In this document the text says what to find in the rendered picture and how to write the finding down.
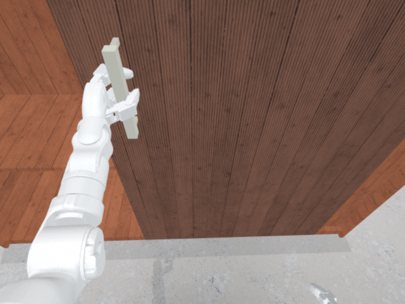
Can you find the handle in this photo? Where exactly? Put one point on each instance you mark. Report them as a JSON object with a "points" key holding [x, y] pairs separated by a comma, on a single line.
{"points": [[116, 74]]}

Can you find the robot left forearm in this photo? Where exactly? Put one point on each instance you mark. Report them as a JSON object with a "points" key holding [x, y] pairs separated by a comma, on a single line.
{"points": [[80, 196]]}

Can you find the robot left upper arm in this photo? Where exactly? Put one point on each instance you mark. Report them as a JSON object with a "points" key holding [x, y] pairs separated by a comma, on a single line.
{"points": [[63, 260]]}

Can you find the robot left hand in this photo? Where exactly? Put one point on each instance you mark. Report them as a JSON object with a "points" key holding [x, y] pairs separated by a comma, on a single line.
{"points": [[96, 99]]}

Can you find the robot right hand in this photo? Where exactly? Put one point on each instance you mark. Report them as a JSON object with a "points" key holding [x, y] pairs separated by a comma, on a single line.
{"points": [[323, 295]]}

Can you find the wardrobe door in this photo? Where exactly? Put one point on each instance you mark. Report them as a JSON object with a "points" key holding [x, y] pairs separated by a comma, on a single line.
{"points": [[255, 117], [376, 180]]}

